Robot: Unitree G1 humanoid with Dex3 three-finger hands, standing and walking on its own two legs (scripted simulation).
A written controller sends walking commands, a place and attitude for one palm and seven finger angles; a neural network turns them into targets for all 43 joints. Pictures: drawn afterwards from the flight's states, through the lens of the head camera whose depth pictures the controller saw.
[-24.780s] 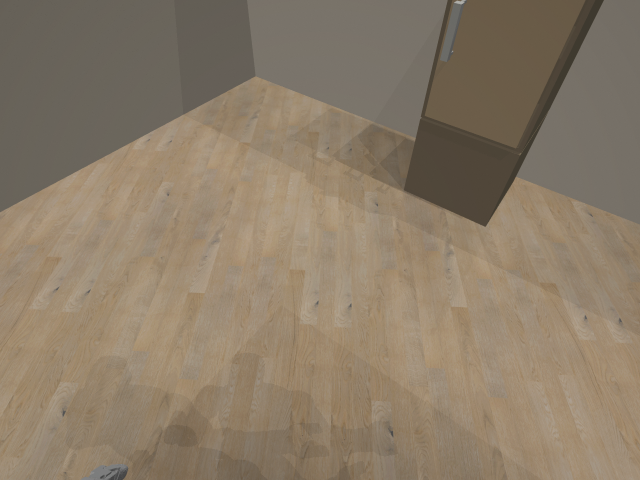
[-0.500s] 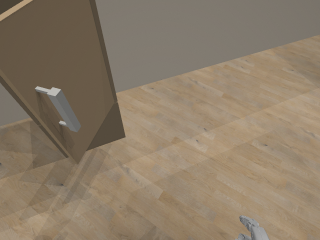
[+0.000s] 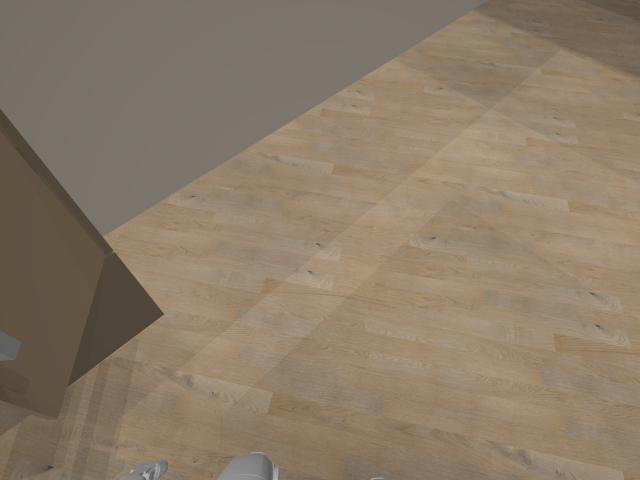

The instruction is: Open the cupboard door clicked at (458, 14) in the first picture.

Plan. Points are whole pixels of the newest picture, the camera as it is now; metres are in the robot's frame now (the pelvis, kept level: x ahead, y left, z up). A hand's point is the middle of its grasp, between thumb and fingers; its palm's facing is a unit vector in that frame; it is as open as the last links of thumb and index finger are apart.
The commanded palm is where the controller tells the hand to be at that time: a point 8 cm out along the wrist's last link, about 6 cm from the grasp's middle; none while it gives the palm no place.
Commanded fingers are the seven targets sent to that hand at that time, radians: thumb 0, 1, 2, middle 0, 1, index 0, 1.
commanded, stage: walk to a spot facing it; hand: left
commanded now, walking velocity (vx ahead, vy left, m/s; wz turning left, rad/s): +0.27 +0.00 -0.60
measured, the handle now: out of the picture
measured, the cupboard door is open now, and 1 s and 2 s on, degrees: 49 49 49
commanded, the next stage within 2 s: turn to face it in 1.46 s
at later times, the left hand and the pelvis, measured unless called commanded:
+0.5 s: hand (286, 348) +0.32 +0.08 -0.17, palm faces -0.37 -0.91 -0.20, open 7.3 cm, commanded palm none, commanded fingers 0.00 0.90 0.90 -0.20 -0.30 -0.20 -0.30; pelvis +0.12 -0.06 -0.02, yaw -19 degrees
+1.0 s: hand (314, 281) +0.45 +0.04 -0.17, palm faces -0.45 -0.88 -0.17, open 7.3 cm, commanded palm none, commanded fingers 0.00 0.90 0.90 -0.20 -0.30 -0.20 -0.30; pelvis +0.33 -0.12 +0.00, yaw -31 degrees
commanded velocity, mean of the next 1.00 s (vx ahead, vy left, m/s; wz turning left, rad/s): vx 0.33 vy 0.00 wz -0.45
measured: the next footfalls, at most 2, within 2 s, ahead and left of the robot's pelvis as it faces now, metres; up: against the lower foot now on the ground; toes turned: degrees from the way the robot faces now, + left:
left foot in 0.08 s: +0.06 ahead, +0.13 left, +0.00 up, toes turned +0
right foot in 0.46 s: +0.17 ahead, -0.18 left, +0.00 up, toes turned -25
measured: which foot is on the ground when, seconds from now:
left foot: up 0.00-0.06, down 0.08-0.46, up 0.48-0.82, down 0.84-1.00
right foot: down 0.00-0.08, up 0.10-0.44, down 0.46-0.84, up 0.86-1.00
